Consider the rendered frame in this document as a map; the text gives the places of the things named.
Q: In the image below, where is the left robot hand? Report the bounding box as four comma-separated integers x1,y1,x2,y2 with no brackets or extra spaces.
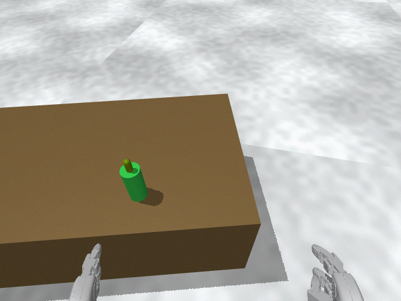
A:
69,243,102,301

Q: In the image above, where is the bottle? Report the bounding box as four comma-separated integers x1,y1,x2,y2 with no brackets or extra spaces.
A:
120,159,148,202

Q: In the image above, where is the right robot hand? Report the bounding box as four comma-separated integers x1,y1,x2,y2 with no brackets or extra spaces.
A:
307,245,364,301

